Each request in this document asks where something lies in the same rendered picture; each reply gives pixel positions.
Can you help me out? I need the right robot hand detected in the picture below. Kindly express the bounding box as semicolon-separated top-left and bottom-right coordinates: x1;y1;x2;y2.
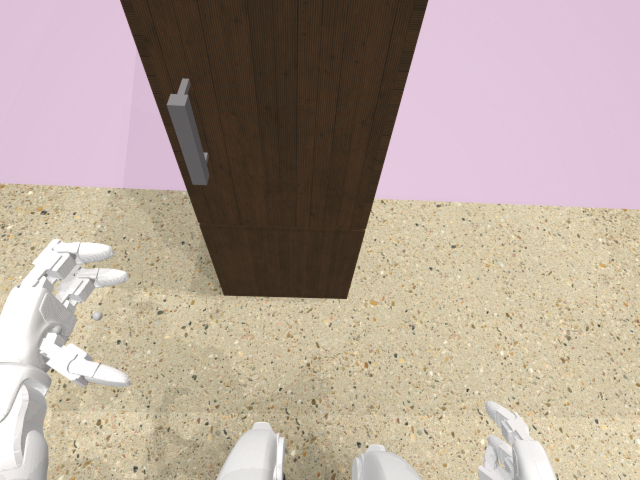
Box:
478;401;557;480

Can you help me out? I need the left robot forearm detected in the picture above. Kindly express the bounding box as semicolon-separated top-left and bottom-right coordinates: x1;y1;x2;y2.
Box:
0;363;52;480

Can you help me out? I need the handle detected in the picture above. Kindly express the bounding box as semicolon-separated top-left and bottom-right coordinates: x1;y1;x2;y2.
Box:
167;78;209;185

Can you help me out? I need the robot shin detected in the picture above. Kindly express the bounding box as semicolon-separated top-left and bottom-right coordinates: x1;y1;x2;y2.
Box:
364;444;385;455
252;422;273;431

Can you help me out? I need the right robot shin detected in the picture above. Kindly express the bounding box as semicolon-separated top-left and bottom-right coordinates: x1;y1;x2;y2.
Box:
364;444;385;455

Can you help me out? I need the left robot hand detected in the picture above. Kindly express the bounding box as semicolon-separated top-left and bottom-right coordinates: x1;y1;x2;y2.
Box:
0;239;131;387

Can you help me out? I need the cupboard door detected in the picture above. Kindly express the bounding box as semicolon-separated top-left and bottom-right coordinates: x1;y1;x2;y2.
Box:
131;0;415;230

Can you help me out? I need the left robot shin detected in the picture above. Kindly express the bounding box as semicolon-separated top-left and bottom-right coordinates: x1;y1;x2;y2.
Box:
252;422;273;431

